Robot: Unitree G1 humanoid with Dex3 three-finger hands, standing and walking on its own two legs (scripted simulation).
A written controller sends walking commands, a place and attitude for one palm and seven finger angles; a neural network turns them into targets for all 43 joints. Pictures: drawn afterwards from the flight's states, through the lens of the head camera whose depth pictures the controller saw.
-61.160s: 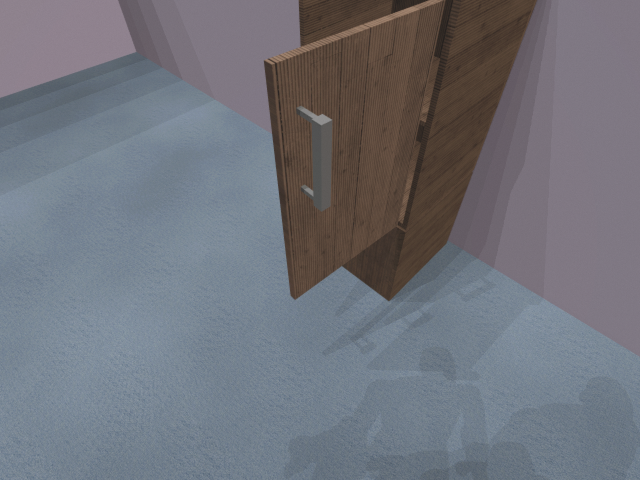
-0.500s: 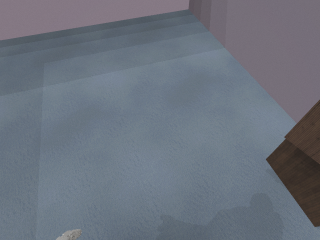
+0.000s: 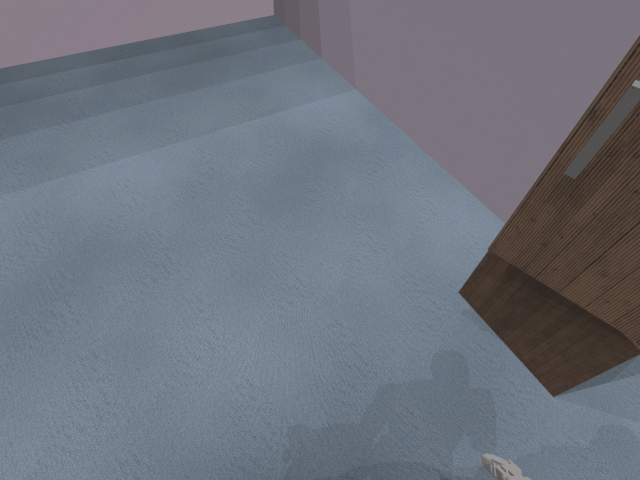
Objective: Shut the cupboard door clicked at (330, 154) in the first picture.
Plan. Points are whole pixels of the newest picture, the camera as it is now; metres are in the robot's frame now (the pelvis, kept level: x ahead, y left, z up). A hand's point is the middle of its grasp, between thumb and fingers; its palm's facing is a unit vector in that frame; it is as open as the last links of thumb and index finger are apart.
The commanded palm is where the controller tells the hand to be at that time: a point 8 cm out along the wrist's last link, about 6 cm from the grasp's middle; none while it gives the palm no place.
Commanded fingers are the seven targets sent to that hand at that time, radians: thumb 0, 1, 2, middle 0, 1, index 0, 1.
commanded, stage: turn to face it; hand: left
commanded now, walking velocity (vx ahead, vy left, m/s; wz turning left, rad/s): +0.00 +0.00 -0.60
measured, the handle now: (606, 128) +0.67 -0.43 +0.09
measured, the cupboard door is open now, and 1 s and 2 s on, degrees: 18 18 18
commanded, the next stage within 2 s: take the last steps up to it in 0.96 s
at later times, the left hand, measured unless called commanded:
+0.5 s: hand (233, 455) +0.16 +0.13 -0.14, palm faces -0.31 -0.90 -0.30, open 7.4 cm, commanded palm none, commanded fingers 0.00 0.90 0.90 -0.20 -0.30 -0.20 -0.30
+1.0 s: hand (220, 459) +0.16 +0.15 -0.17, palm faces -0.44 -0.88 -0.19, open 7.4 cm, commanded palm none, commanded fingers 0.00 0.90 0.90 -0.20 -0.30 -0.20 -0.30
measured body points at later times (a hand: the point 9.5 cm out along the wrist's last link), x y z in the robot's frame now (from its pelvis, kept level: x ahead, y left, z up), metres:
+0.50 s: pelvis -0.01 -0.03 +0.00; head +0.02 -0.08 +0.45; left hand +0.18 +0.18 -0.12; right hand -0.06 -0.30 -0.16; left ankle -0.01 +0.11 -0.67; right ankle -0.04 -0.13 -0.73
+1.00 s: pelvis +0.02 +0.00 +0.01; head +0.06 +0.01 +0.46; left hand +0.19 +0.20 -0.15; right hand -0.02 -0.26 -0.11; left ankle +0.06 +0.09 -0.73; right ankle -0.06 -0.11 -0.68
